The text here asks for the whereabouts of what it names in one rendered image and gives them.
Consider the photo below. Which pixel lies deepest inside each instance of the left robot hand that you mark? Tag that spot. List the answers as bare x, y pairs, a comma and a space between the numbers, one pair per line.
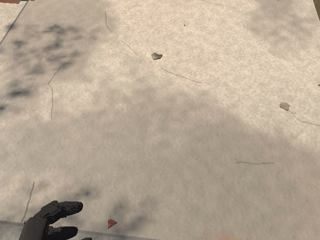
37, 227

